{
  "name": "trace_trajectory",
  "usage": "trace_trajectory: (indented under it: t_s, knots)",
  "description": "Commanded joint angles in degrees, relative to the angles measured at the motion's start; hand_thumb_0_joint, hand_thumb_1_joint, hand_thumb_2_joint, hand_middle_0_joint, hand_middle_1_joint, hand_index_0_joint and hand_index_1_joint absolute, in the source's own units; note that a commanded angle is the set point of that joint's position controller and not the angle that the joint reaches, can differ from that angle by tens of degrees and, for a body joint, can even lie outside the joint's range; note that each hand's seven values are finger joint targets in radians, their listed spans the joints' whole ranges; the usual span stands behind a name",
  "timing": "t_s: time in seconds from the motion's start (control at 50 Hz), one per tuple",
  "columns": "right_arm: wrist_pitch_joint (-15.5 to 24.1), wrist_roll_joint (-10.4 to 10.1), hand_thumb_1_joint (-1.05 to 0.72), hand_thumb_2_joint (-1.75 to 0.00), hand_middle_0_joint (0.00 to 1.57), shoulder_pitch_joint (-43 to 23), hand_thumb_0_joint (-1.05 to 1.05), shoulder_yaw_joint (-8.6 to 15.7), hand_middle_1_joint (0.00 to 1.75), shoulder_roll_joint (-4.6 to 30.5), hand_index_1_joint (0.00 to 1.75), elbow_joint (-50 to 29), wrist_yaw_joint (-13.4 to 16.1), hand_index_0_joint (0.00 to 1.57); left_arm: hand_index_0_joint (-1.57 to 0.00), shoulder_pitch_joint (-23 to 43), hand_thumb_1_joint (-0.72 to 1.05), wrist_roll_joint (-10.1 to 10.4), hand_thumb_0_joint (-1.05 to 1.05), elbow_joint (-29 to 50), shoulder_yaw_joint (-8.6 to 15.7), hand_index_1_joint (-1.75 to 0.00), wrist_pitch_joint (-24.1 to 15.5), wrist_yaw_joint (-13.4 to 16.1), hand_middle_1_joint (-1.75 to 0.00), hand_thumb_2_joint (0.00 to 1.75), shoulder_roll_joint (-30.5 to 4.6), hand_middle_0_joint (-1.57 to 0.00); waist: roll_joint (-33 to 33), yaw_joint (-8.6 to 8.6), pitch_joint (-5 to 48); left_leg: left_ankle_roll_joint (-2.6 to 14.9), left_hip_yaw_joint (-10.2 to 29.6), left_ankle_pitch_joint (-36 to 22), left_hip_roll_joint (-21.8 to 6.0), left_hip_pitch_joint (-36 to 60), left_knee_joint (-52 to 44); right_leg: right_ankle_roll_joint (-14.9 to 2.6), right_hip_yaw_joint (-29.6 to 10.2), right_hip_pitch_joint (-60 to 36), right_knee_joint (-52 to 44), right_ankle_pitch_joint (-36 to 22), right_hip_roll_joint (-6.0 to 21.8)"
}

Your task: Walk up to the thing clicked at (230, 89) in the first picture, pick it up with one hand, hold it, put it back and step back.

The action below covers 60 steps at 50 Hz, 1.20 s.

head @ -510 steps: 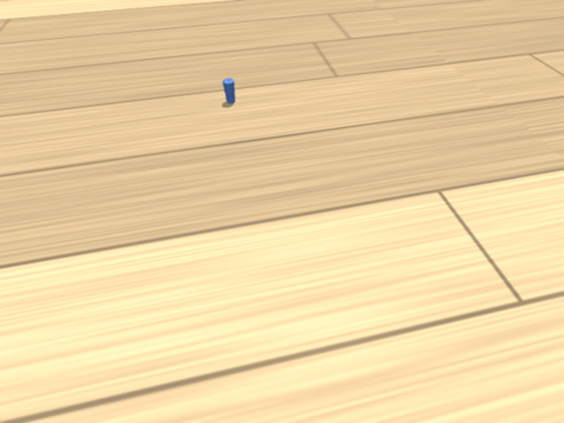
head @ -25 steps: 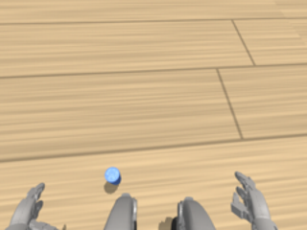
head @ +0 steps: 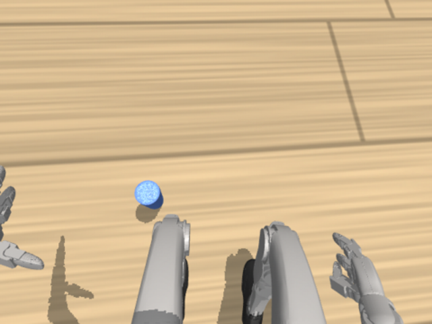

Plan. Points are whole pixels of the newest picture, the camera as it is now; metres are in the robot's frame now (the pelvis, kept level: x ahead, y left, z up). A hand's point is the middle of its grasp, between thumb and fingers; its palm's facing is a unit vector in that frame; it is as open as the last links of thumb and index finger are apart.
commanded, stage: go down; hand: left
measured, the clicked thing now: (151, 197) +0.38 +0.23 -0.44
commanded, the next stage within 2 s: approach in 1.64 s
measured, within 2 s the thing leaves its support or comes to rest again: neither
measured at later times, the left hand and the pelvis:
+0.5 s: hand (25, 210) +0.28 +0.40 -0.11, palm faces +0.18 -0.97 -0.14, open 17.5 cm; pelvis -0.02 +0.00 -0.07, yaw -2 degrees
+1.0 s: hand (26, 205) +0.29 +0.41 -0.12, palm faces +0.18 -0.98 -0.11, open 17.6 cm; pelvis -0.02 +0.00 -0.11, yaw -3 degrees
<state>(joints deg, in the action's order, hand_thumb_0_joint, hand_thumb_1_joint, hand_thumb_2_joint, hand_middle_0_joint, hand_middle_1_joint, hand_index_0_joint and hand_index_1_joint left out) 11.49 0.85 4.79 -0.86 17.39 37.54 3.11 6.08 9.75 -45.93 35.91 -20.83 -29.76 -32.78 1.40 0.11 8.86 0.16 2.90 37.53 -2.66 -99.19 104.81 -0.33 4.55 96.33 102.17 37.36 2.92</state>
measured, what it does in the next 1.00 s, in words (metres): lowers itself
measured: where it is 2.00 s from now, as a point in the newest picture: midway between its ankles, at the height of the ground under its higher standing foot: (214, 304)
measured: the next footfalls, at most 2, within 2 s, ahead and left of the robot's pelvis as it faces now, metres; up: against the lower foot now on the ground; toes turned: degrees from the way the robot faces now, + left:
none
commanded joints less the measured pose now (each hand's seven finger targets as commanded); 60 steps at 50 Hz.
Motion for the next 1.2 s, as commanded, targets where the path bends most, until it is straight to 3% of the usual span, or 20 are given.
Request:
trace_trajectory:
  t_s: [0.0, 0.02, 0.1, 0.2, 0.28, 0.34, 0.4, 0.46, 0.48, 0.5, 0.58, 0.66, 0.8, 0.96, 1.04, 1.1, 1.18]
  knots:
    - [2.98, 0.02, -0.88, -0.9, 0.2, 3.08, 0.0, 4.2, 0.3, 12.22, 0.3, -4.86, 1.66, 0.2, -0.03, 4.31, -0.48, 2.83, 0.0, 5.74, 7.43, -0.04, -3.94, -2.43, -0.06, 0.07, -20.53, -0.01, -8.9, -1.77, 29.68, 0.73, 2.0, -6.78, 1.29, 21.29, -13.22, -1.63, -2.59, -10.56, -9.23, -6.03, -2.47]
    - [3.08, 0.01, -0.88, -0.9, 0.2, 3.22, 0.0, 4.07, 0.3, 12.47, 0.3, -4.8, 1.71, 0.2, -0.03, 6.78, -0.48, 3.02, 0.0, 6.33, 8.19, -0.05, -4.24, -2.84, -0.07, 0.08, -22.47, -0.01, -8.45, -1.51, 29.46, 0.76, 2.05, -5.16, 1.26, 19.23, -12.61, -1.62, -2.68, -10.47, -8.74, -4.86, -2.45]
    - [3.4, 0.01, -0.88, -0.89, 0.2, 2.63, 0.0, 3.53, 0.3, 12.82, 0.3, -4.65, 1.95, 0.2, -0.04, 7.67, -0.49, 3.76, 0.0, 3.95, 9.52, -0.06, -4.23, -4.78, -0.07, 0.08, -24.24, -0.02, -9.04, -2.02, 28.92, 0.94, 1.94, -1.76, 1.13, 15.99, -11.11, -1.57, -2.35, -7.78, -6.71, -2.27, -2.69]
    - [3.78, 0.0, -0.88, -0.9, 0.2, 2.84, 0.0, 2.75, 0.3, 12.97, 0.3, -4.1, 2.21, 0.2, -0.04, 8.43, -0.52, 5.08, 0.0, 3.21, 11.83, -0.07, -4.03, -6.38, -0.08, 0.08, -27.33, -0.02, -7.91, -2.78, 30.34, 1.15, 0.86, -3.86, 1.32, 12.45, -7.48, -1.6, -2.49, -8.25, -5.08, -3.27, -2.8]
    - [4.03, 0.07, -0.88, -0.9, 0.2, 2.45, 0.0, 2.71, 0.3, 13.76, 0.3, -3.49, 2.43, 0.2, -0.04, 9.76, -0.54, 5.58, 0.0, 3.84, 11.89, -0.07, -4.19, -7.88, -0.08, 0.08, -28.1, -0.02, -10.26, -2.94, 29.96, 0.92, 1.43, -3.87, 0.88, 12.84, -6.64, -1.93, -1.38, -4.18, -2.32, -3.87, -3.16]
    - [4.2, 0.2, -0.88, -0.9, 0.2, 2.95, 0.0, 2.25, 0.3, 13.97, 0.3, -2.89, 2.48, 0.2, -0.04, 10.27, -0.59, 6.2, 0.0, 4.02, 13.46, -0.08, -4.29, -8.56, -0.09, 0.08, -29.73, -0.03, -10.57, -3.28, 31.81, 0.73, 1.61, -7.34, 0.82, 13.1, -4.79, -2.05, -0.77, -4.09, 0.08, -6.46, -3.17]
    - [4.34, 0.24, -0.88, -0.9, 0.2, 2.88, 0.0, 2.46, 0.3, 14.47, 0.3, -2.62, 2.58, 0.2, -0.04, 12.98, -0.57, 6.63, 0.0, 3.86, 12.98, -0.08, -4.5, -9.48, -0.09, 0.08, -29.51, -0.03, -11.25, -2.07, 29.88, 0.74, 2.6, -4.02, 0.5, 12.01, -4.62, -2.03, -0.17, -0.39, 1.41, -4.37, -3.3]
    - [4.42, 0.62, -0.88, -0.9, 0.2, 2.74, 0.0, 2.22, 0.3, 14.91, 0.3, -2.2, 2.7, 0.2, -0.04, 12.63, -0.59, 6.92, 0.0, 4.29, 13.93, -0.08, -4.6, -10.31, -0.09, 0.09, -30.65, -0.03, -12.16, -3.22, 31.22, 0.68, 2.15, -6.15, 0.55, 12.29, -3.22, -2.07, -0.28, -0.44, 2.66, -5.98, -3.25]
    - [4.42, 0.67, -0.89, -0.9, 0.2, 2.91, 0.0, 2.0, 0.3, 14.7, 0.3, -2.29, 2.69, 0.2, -0.04, 12.39, -0.59, 7.15, 0.0, 3.08, 14.04, -0.09, -4.39, -10.49, -0.09, 0.09, -30.89, -0.03, -10.92, -2.54, 32.03, 0.83, 1.8, -6.63, 0.72, 11.27, -2.2, -2.0, -0.26, -1.3, 2.49, -5.92, -3.33]
    - [4.41, 0.73, -0.88, -0.9, 0.2, 2.79, 0.0, 2.07, 0.3, 14.9, 0.3, -2.08, 2.78, 0.2, -0.04, 12.89, -0.6, 7.24, 0.0, 3.91, 14.06, -0.09, -4.46, -10.79, -0.1, 0.1, -30.93, -0.03, -11.32, -2.91, 32.12, 0.84, 1.44, -7.44, 0.78, 11.3, -1.76, -2.01, -0.33, -1.44, 2.69, -6.54, -3.23]
    - [4.4, 0.82, -0.88, -0.9, 0.2, 2.16, 0.0, 2.19, 0.3, 15.41, 0.3, -2.27, 2.89, 0.2, -0.04, 13.79, -0.58, 7.27, 0.0, 2.48, 14.66, -0.09, -4.18, -11.17, -0.1, 0.1, -32.08, -0.03, -10.37, -2.79, 30.58, 1.02, 1.89, -3.25, 0.57, 9.1, -1.38, -1.83, 0.06, 0.81, 3.52, -3.38, -3.38]
    - [4.47, 0.9, -0.89, -0.9, 0.2, 2.37, 0.0, 1.93, 0.3, 15.86, 0.3, -2.1, 2.82, 0.2, -0.04, 15.45, -0.6, 7.61, 0.0, 3.73, 15.32, -0.1, -4.2, -11.9, -0.1, 0.1, -33.14, -0.03, -12.73, -2.84, 31.55, 0.7, 2.56, -4.65, 0.47, 10.05, -0.96, -2.07, 0.59, 2.84, 5.82, -4.76, -3.34]
    - [4.41, 1.11, -0.89, -0.9, 0.2, 2.76, 0.0, 1.51, 0.3, 15.97, 0.3, -1.23, 2.86, 0.2, -0.04, 16.18, -0.59, 8.03, 0.0, 0.67, 15.53, -0.09, -4.04, -13.07, -0.09, 0.09, -34.04, -0.03, -10.12, -2.57, 31.18, 1.0, 1.63, -5.23, 0.71, 7.02, 1.92, -1.94, 0.44, 2.61, 6.48, -4.34, -3.42]
    - [4.17, 1.29, -0.89, -0.9, 0.2, 3.08, 0.0, 1.22, 0.3, 16.31, 0.3, -0.6, 2.83, 0.2, -0.04, 18.95, -0.59, 8.19, 0.0, 1.05, 16.16, -0.1, -4.25, -13.98, -0.1, 0.11, -35.75, -0.03, -11.81, -2.59, 31.98, 0.91, 1.5, -6.57, 0.93, 6.88, 3.38, -2.18, 0.61, 3.96, 8.2, -5.33, -3.29]
    - [4.01, 1.32, -0.88, -0.9, 0.2, 2.64, 0.0, 1.17, 0.3, 16.45, 0.3, -0.18, 2.65, 0.2, -0.03, 20.53, -0.56, 8.07, 0.0, 0.04, 15.54, -0.09, -4.46, -14.4, -0.09, 0.11, -35.71, -0.02, -11.96, -2.39, 28.58, 1.1, 2.21, -0.78, 0.54, 5.08, 2.74, -1.95, 0.95, 6.9, 8.61, -1.25, -3.38]
    - [4.1, 1.3, -0.89, -0.9, 0.2, 2.77, 0.0, 0.97, 0.3, 16.51, 0.3, -0.32, 2.42, 0.2, -0.03, 20.82, -0.6, 8.24, 0.0, -0.11, 16.84, -0.09, -4.73, -14.33, -0.09, 0.11, -38.38, -0.03, -10.63, -2.79, 29.41, 1.26, 1.39, -0.17, 0.7, 3.11, 3.68, -1.81, 0.46, 5.22, 8.21, -0.03, -3.46]
    - [3.97, 1.23, -0.89, -0.9, 0.2, 3.34, 0.0, 0.92, 0.3, 16.81, 0.3, 0.52, 2.42, 0.2, -0.03, 19.89, -0.6, 8.83, 0.0, -1.02, 16.44, -0.09, -4.72, -15.1, -0.09, 0.11, -37.15, -0.03, -11.5, -2.84, 29.66, 1.01, 1.6, -2.74, 0.73, 4.44, 4.22, -2.08, 0.75, 6.62, 9.42, -2.13, -3.45]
